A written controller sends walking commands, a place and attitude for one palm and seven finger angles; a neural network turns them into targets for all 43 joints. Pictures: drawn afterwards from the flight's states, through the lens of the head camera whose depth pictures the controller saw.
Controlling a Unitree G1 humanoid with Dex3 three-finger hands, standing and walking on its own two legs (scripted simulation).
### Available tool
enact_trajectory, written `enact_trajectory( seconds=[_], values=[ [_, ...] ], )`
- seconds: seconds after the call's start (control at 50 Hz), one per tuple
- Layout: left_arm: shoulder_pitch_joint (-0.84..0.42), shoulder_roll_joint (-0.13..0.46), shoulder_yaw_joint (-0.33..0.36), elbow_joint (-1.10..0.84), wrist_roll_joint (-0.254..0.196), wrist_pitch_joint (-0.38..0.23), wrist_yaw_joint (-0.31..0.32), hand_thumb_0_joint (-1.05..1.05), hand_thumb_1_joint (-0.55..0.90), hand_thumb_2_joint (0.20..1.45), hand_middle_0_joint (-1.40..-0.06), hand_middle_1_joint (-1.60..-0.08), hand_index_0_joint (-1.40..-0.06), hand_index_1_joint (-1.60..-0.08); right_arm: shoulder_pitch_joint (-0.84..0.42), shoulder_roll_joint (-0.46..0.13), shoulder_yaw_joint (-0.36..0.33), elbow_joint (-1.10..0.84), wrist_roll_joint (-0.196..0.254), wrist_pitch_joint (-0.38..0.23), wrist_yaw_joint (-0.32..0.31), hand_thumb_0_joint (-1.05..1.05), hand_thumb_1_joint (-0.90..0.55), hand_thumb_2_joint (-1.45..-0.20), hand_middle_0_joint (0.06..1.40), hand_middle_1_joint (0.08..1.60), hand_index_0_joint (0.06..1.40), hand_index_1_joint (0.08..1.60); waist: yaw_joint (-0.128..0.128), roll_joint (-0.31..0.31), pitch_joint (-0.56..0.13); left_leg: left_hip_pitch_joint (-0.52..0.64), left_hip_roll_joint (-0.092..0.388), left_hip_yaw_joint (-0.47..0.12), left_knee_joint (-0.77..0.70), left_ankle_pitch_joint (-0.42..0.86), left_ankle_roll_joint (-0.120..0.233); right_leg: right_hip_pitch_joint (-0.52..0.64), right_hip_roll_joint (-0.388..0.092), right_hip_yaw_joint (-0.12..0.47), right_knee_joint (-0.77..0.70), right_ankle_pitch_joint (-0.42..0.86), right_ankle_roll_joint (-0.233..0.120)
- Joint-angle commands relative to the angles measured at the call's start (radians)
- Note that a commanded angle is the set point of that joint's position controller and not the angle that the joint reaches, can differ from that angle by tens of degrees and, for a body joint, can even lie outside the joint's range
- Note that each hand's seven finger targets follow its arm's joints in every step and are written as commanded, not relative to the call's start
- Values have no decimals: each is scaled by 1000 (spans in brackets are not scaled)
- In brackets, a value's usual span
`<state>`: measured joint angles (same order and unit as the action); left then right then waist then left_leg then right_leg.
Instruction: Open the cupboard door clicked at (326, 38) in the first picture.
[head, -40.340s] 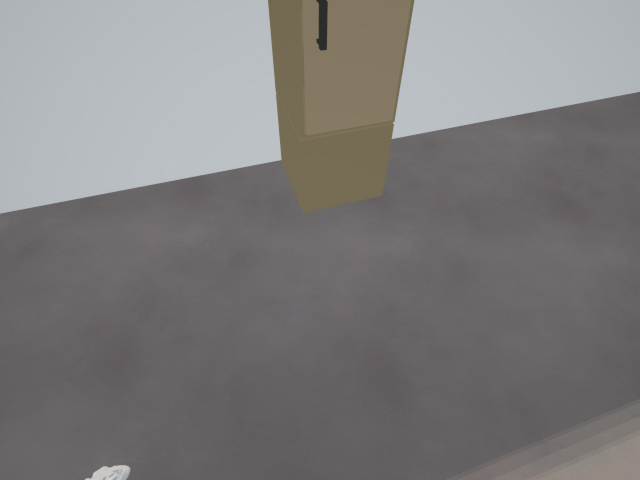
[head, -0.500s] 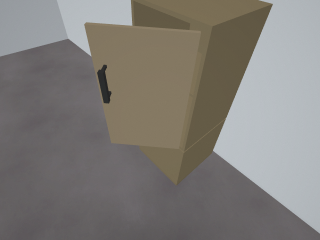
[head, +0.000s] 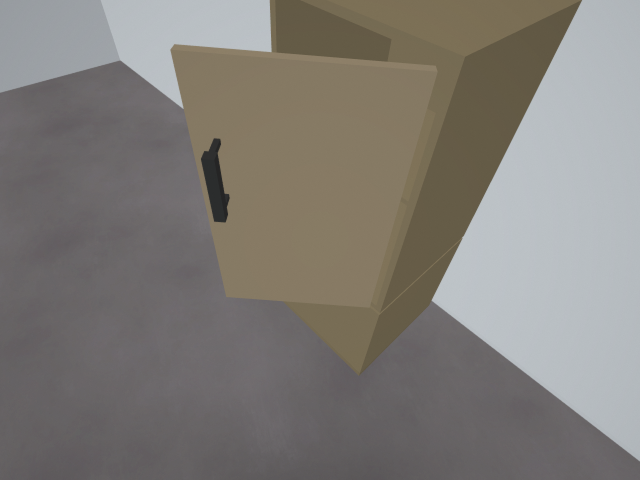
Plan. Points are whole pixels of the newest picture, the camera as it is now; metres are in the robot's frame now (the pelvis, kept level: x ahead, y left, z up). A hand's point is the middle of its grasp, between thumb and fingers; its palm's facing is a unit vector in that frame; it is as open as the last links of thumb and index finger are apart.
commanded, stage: come to a stop and stand still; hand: left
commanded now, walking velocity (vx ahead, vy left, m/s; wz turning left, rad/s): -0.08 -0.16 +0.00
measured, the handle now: (218, 181) +0.54 +0.21 +0.05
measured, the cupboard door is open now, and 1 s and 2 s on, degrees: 43 43 43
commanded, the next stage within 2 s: look again from close up in 0.84 s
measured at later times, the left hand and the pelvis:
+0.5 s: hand out of the picture +0.02 +0.15 -0.17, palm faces +0.03 -0.97 -0.23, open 7.3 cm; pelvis -0.01 -0.03 +0.00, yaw +1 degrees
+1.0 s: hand out of the picture -0.05 +0.11 -0.17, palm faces +0.06 -0.99 -0.15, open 7.4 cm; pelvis -0.03 -0.04 +0.01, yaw +2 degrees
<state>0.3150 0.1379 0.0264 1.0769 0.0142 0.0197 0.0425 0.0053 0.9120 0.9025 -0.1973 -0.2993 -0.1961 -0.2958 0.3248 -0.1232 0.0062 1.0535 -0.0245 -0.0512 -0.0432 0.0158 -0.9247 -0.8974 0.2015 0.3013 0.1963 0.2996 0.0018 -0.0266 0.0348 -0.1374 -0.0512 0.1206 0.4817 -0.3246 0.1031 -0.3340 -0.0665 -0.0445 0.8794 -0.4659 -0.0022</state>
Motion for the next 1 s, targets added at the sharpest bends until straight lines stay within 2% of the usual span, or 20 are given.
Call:
enact_trajectory(
  seconds=[0.0, 0.1, 0.16, 0.18, 0.2, 0.22, 0.24, 0.26, 0.28, 0.32, 0.34, 0.38, 0.42, 0.5, 0.56, 0.6, 0.64, 0.78, 0.8, 0.98],
  values=[
    [30, 7, 0, -49, -3, -9, 0, 0, 900, 900, -200, -300, -200, -300, 95, -105, -13, 16, 8, -3, -18, 0, -900, -900, 200, 300, 200, 300, 4, 116, 5, 79, 290, -180, -136, 1053, 21, -33, 0, 18, -71, 126, 7],
    [-24, 34, 8, -66, 0, 6, -5, 0, 900, 900, -200, -300, -200, -300, 53, -116, -34, 17, 5, 18, -21, 0, -900, -900, 200, 300, 200, 300, -6, 117, 30, 47, 311, -191, -137, 871, 53, 11, 10, 11, -190, 147, 2],
    [-21, 41, 9, -74, 1, -2, -4, 0, 900, 900, -200, -300, -200, -300, 32, -110, -38, 20, 6, 22, -17, 0, -900, -900, 200, 300, 200, 300, 9, 75, 29, 12, 291, -201, -112, 738, 40, 82, 9, 20, -313, 218, -5],
    [-8, 44, 8, -69, 1, -8, -4, 0, 900, 900, -200, -300, -200, -300, 24, -106, -37, 21, 8, 22, -15, 0, -900, -900, 200, 300, 200, 300, 16, 71, 17, -3, 266, -194, -92, 666, 17, 124, 5, 36, -377, 290, -9],
    [10, 58, 7, -63, 0, -16, -1, 0, 900, 900, -200, -300, -200, -300, 23, -92, -35, 22, 11, 21, -13, 0, -900, -900, 200, 300, 200, 300, 20, 33, 12, -42, 223, -186, -72, 542, -15, 174, -14, 84, -431, 420, -19],
    [96, 124, 1, -15, 10, -27, 33, 0, 900, 900, -200, -300, -200, -300, -45, -175, -43, -53, 33, 12, -3, 0, -900, -900, 200, 300, 200, 300, 31, -7, -51, -4, 219, -140, 80, 697, -67, 148, -58, 72, -415, 704, -13],
    [88, 163, 3, -35, 12, -47, 25, 0, 900, 900, -200, -300, -200, -300, -49, -146, -33, -92, 23, 10, 4, 0, -900, -900, 200, 300, 200, 300, 17, -13, -56, -72, 138, -99, 133, 565, -112, 230, -105, 81, -402, 986, -39],
    [41, 148, 3, -48, -3, -55, 23, 0, 900, 900, -200, -300, -200, -300, 51, -115, -34, -61, 23, 18, 9, 0, -900, -900, 200, 300, 200, 300, -37, -106, -211, -48, 125, -125, 51, 286, -115, 286, -139, 134, -326, 925, -82],
    [-4, 128, -9, -66, -8, -51, 19, 0, 900, 900, -200, -300, -200, -300, 63, -119, -36, -48, 18, 21, 9, 0, -900, -900, 200, 300, 200, 300, -39, -108, -223, -25, 134, -131, 1, 261, -95, 266, -123, 112, -313, 857, -75],
    [-23, 111, -18, -78, -8, -48, 11, 0, 900, 900, -200, -300, -200, -300, 41, -121, -35, -41, 12, 24, 5, 0, -900, -900, 200, 300, 200, 300, -27, 50, -87, -44, 157, -155, -55, 300, -75, 170, -68, 110, -357, 612, -57],
    [-36, 117, -20, -75, -6, -43, 9, 0, 900, 900, -200, -300, -200, -300, 23, -118, -31, -45, 10, 25, 5, 0, -900, -900, 200, 300, 200, 300, -20, 95, -18, -78, 166, -165, -79, 313, -69, 142, -50, 98, -373, 515, -54],
    [-24, 110, -23, -69, -3, -37, 5, 0, 900, 900, -200, -300, -200, -300, 2, -131, -28, -56, 10, 29, 9, 0, -900, -900, 200, 300, 200, 300, -10, 53, 55, -132, 174, -185, -130, 177, -62, 120, -30, 99, -424, 348, -51],
    [-18, 111, -25, -69, -2, -38, 1, 0, 900, 900, -200, -300, -200, -300, 1, -142, -29, -61, 9, 31, 17, 0, -900, -900, 200, 300, 200, 300, -12, -2, 86, -158, 158, -189, -162, 1, -57, 98, -29, 127, -482, 226, -53],
    [-11, 130, -20, -73, -2, -48, -1, 0, 900, 900, -200, -300, -200, -300, 22, -149, -27, -49, 7, 31, 23, 0, -900, -900, 200, 300, 200, 300, -24, -10, 63, -115, 133, -168, -153, -20, -58, 75, -45, 168, -550, 126, -58],
    [0, 134, -17, -75, 0, -48, -3, 0, 900, 900, -200, -300, -200, -300, 41, -145, -24, -39, 7, 36, 25, 0, -900, -900, 200, 300, 200, 300, -25, -30, 77, -128, 124, -158, -146, -48, -57, 58, -48, 179, -588, 54, -55],
    [9, 135, -15, -72, -1, -50, -4, 0, 900, 900, -200, -300, -200, -300, 54, -143, -21, -29, 6, 36, 26, 0, -900, -900, 200, 300, 200, 300, -27, -37, 77, -121, 116, -149, -134, -33, -60, 45, -57, 191, -607, 26, -57],
    [17, 133, -13, -69, -1, -50, -3, 0, 900, 900, -200, -300, -200, -300, 68, -135, -20, -17, 6, 37, 26, 0, -900, -900, 200, 300, 200, 300, -29, -6, 74, -116, 118, -147, -137, -44, -60, 36, -57, 186, -618, 8, -56],
    [45, 113, -15, -41, -5, -54, -2, 0, 900, 900, -200, -300, -200, -300, 103, -112, -11, 22, 9, 33, 23, 0, -900, -900, 200, 300, 200, 300, -21, -15, 68, -153, 119, -147, -137, -23, -64, 81, -60, 180, -613, 50, -55],
    [52, 107, -16, -37, -5, -54, -2, 0, 900, 900, -200, -300, -200, -300, 109, -110, -9, 27, 8, 32, 22, 0, -900, -900, 200, 300, 200, 300, -20, 3, 72, -156, 120, -148, -140, -25, -64, 79, -61, 178, -613, 50, -56],
    [78, 72, -22, -11, -6, -55, 0, 0, 900, 900, -200, -300, -200, -300, 133, -83, -4, 60, 11, 22, 15, 0, -900, -900, 200, 300, 200, 300, -8, 15, 62, -183, 140, -168, -171, -3, -65, 142, -48, 139, -562, 184, -53]
  ],
)
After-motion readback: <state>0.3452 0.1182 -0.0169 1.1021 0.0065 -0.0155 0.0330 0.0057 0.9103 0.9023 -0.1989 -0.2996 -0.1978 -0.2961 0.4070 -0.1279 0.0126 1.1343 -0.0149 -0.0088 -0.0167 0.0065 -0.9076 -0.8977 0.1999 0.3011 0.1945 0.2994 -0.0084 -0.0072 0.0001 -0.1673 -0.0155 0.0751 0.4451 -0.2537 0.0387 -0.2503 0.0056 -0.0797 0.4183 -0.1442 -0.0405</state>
